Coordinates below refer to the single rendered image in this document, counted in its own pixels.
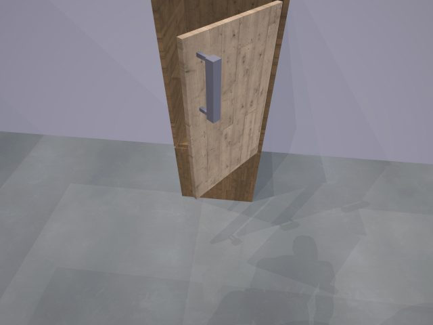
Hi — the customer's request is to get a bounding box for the cupboard door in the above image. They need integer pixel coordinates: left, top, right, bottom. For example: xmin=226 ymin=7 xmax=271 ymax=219
xmin=177 ymin=0 xmax=283 ymax=200

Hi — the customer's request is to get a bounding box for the handle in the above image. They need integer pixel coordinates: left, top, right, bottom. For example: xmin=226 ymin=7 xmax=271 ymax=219
xmin=196 ymin=51 xmax=222 ymax=124

